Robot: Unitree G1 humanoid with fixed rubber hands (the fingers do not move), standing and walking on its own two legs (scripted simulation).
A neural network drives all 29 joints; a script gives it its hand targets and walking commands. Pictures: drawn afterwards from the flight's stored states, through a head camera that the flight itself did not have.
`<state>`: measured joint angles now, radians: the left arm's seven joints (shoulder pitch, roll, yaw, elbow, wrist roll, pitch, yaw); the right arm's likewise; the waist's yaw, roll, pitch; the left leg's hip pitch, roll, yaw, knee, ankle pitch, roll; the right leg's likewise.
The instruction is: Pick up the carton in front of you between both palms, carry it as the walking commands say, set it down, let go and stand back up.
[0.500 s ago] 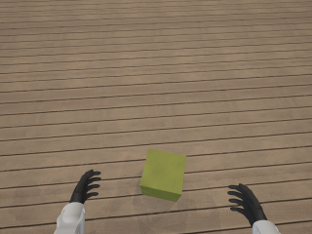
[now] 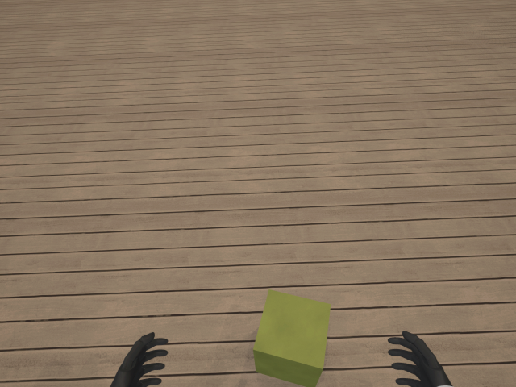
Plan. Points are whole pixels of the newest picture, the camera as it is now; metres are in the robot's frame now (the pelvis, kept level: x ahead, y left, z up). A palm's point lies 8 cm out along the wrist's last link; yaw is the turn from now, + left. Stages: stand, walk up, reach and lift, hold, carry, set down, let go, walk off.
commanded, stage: let go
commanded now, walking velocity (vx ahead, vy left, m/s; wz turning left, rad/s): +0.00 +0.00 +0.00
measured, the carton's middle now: (291, 339) +0.43 -0.06 -0.65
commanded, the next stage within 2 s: stand in 0.12 s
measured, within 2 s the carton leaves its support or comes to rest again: neither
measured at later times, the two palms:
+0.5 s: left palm out of the picture +0.13 +0.28 -0.08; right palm out of the picture +0.16 -0.30 -0.10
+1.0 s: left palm out of the picture +0.11 +0.29 -0.08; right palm out of the picture +0.14 -0.31 -0.10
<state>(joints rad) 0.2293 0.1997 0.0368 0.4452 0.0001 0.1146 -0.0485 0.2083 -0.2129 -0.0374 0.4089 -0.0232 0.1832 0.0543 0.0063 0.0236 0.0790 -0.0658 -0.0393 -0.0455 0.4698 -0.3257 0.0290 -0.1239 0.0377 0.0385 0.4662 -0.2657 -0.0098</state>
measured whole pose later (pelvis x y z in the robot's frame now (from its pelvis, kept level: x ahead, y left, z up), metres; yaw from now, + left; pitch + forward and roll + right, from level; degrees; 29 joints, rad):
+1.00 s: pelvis +0.01 -0.02 +0.00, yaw +2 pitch -1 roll +0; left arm 0.15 0.34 0.02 0.91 0.03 0.00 0.02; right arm 0.17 -0.37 -0.01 0.87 -0.03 0.00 -0.03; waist 0.01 0.04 0.00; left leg -0.08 -0.02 -0.08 0.41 -0.30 0.00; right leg -0.13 0.04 -0.01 0.41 -0.25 -0.03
